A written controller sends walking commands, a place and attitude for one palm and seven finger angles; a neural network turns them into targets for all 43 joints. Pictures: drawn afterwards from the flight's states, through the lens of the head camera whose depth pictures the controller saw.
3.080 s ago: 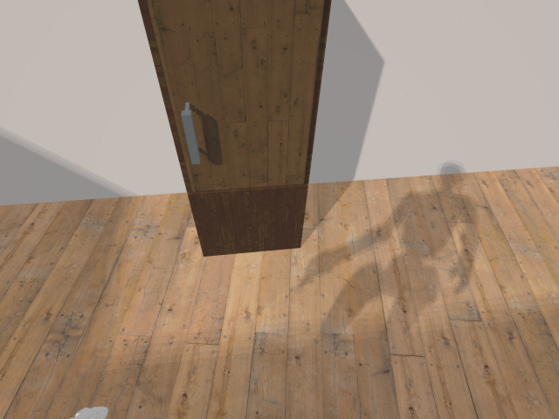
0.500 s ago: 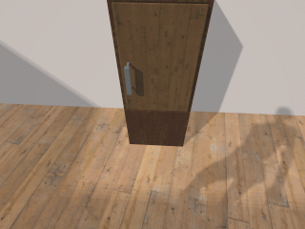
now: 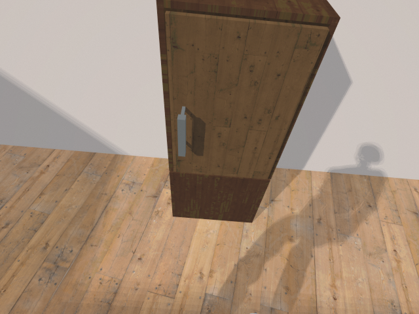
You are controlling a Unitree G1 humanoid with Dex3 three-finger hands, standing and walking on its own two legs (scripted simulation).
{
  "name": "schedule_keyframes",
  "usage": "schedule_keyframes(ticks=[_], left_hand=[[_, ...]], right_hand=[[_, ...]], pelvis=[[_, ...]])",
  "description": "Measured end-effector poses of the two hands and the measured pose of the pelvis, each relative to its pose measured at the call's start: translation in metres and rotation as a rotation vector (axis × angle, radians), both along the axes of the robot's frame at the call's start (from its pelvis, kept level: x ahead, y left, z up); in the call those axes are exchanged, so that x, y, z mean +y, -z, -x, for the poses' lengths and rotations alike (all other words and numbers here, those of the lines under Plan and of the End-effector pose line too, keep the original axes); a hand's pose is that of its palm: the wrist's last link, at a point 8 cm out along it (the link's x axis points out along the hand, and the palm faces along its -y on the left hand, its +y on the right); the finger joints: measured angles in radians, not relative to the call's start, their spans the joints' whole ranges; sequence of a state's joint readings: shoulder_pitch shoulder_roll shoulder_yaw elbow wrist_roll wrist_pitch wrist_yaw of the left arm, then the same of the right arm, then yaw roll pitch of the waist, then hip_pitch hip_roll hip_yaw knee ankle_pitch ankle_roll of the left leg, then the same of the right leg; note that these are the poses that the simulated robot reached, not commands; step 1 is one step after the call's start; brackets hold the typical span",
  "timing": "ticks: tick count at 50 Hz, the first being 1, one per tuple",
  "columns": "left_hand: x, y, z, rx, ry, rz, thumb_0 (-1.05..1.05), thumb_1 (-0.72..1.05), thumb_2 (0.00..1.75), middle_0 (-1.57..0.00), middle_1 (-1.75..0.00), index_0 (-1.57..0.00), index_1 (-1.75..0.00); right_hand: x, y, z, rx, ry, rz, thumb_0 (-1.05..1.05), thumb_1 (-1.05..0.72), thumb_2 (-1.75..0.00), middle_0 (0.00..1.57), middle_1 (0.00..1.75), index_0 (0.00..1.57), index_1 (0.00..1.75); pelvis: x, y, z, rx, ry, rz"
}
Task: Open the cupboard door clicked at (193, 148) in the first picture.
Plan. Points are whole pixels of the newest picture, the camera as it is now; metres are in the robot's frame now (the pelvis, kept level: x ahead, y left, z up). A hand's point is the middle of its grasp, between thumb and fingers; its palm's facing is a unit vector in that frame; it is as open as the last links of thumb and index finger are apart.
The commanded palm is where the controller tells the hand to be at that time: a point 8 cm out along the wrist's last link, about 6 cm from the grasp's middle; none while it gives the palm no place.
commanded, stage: take the last steps up to it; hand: left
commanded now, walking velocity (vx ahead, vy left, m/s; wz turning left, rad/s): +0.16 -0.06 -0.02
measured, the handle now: (182, 132) +0.65 +0.14 -0.09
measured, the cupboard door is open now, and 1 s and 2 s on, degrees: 0 0 0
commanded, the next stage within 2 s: come to a stop and stand still in 0.02 s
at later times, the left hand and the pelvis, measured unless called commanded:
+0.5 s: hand (141, 301) +0.18 +0.16 -0.17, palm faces +0.05 -0.98 -0.19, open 7.3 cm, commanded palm none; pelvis +0.08 -0.01 -0.01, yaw +3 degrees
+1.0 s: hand out of the picture +0.05 +0.17 -0.17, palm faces +0.03 -0.98 -0.20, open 7.4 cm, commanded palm none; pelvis +0.06 -0.01 +0.00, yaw +0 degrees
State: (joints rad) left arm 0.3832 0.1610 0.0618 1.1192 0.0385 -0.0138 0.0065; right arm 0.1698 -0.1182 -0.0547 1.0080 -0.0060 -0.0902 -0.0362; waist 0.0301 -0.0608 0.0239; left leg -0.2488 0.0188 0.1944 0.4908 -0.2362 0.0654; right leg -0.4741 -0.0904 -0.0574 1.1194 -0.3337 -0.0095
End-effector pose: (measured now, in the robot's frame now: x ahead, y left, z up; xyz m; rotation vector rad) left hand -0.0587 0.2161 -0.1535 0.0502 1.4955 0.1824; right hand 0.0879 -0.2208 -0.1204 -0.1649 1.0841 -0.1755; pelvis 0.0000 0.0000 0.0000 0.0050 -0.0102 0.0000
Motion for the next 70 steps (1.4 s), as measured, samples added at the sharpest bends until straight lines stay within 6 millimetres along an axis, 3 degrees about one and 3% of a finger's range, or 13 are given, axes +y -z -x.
schedule_keyframes(ticks=[4, 10, 14, 18, 22, 28, 34, 40, 45, 53, 61, 70], left_hand=[[0.013, -0.008, -0.082, -0.146, 0.041, -0.034, 0.01, 0.91, 0.9, -0.2, -0.3, -0.19, -0.3], [0.007, -0.017, -0.183, -0.279, 0.104, -0.068, 0.01, 0.92, 0.9, -0.2, -0.3, -0.19, -0.3], [-0.008, -0.015, -0.226, -0.318, 0.139, -0.088, 0.0, 0.92, 0.9, -0.2, -0.3, -0.19, -0.3], [-0.021, -0.015, -0.241, -0.316, 0.145, -0.076, 0.0, 0.91, 0.9, -0.2, -0.3, -0.19, -0.3], [-0.021, -0.012, -0.235, -0.305, 0.114, -0.066, 0.0, 0.91, 0.9, -0.2, -0.3, -0.2, -0.3], [0.009, 0.002, -0.211, -0.286, 0.081, -0.06, 0.0, 0.91, 0.9, -0.21, -0.3, -0.2, -0.3], [0.034, 0.0, -0.171, -0.207, 0.045, -0.049, 0.0, 0.91, 0.9, -0.2, -0.3, -0.2, -0.3], [0.04, -0.008, -0.125, -0.085, 0.035, -0.046, 0.01, 0.91, 0.9, -0.2, -0.3, -0.19, -0.3], [0.027, -0.011, -0.107, -0.007, 0.052, -0.044, 0.01, 0.91, 0.9, -0.2, -0.3, -0.19, -0.3], [-0.016, -0.014, -0.112, -0.066, 0.067, -0.051, 0.01, 0.91, 0.9, -0.2, -0.3, -0.19, -0.3], [-0.043, -0.014, -0.103, -0.072, 0.058, -0.046, 0.02, 0.93, 0.9, -0.2, -0.3, -0.2, -0.3], [-0.064, -0.014, -0.085, -0.054, 0.023, -0.023, 0.01, 0.92, 0.9, -0.2, -0.3, -0.2, -0.3]], right_hand=[[-0.009, 0.001, 0.006, 0.075, 0.015, 0.01, -0.03, -0.96, -0.9, 0.21, 0.3, 0.2, 0.3], [-0.014, 0.018, 0.031, 0.247, 0.063, -0.029, -0.01, -0.93, -0.9, 0.2, 0.3, 0.2, 0.3], [-0.015, 0.035, 0.041, 0.359, 0.099, -0.073, 0.0, -0.92, -0.9, 0.2, 0.3, 0.2, 0.3], [-0.014, 0.037, 0.039, 0.417, 0.114, -0.086, 0.01, -0.92, -0.9, 0.2, 0.3, 0.2, 0.3], [-0.014, 0.034, 0.024, 0.403, 0.086, -0.066, 0.01, -0.91, -0.9, 0.2, 0.3, 0.2, 0.3], [-0.005, 0.03, 0.0, 0.271, 0.047, -0.014, 0.01, -0.91, -0.9, 0.2, 0.3, 0.2, 0.3], [0.014, 0.012, 0.002, 0.229, 0.024, 0.012, 0.01, -0.92, -0.9, 0.2, 0.3, 0.2, 0.3], [0.016, 0.003, 0.006, 0.241, 0.033, 0.015, 0.01, -0.93, -0.9, 0.2, 0.3, 0.2, 0.3], [0.006, 0.008, 0.018, 0.271, 0.057, 0.0, 0.01, -0.92, -0.9, 0.21, 0.3, 0.2, 0.3], [-0.016, 0.025, 0.043, 0.342, 0.073, -0.057, 0.01, -0.91, -0.9, 0.2, 0.3, 0.2, 0.3], [-0.022, 0.027, 0.049, 0.348, 0.052, -0.092, 0.01, -0.91, -0.9, 0.2, 0.3, 0.2, 0.3], [-0.028, 0.027, 0.053, 0.363, 0.033, -0.097, 0.01, -0.91, -0.9, 0.2, 0.3, 0.2, 0.3]], pelvis=[[0.001, -0.005, -0.026, 0.001, -0.001, -0.006], [-0.01, -0.002, -0.064, -0.014, -0.007, -0.017], [-0.022, 0.008, -0.087, -0.02, -0.009, -0.016], [-0.025, 0.007, -0.092, -0.008, -0.033, 0.0], [-0.02, 0.006, -0.084, -0.003, -0.043, -0.001], [0.001, 0.013, -0.068, 0.003, -0.042, 0.019], [0.015, 0.002, -0.064, -0.002, -0.031, 0.016], [0.017, -0.009, -0.068, 0.011, -0.016, 0.015], [0.008, -0.009, -0.066, 0.013, -0.008, 0.008], [-0.019, -0.005, -0.062, -0.005, -0.013, 0.001], [-0.04, -0.006, -0.058, -0.021, -0.016, 0.0], [-0.05, -0.007, -0.055, -0.02, -0.025, 0.005]])
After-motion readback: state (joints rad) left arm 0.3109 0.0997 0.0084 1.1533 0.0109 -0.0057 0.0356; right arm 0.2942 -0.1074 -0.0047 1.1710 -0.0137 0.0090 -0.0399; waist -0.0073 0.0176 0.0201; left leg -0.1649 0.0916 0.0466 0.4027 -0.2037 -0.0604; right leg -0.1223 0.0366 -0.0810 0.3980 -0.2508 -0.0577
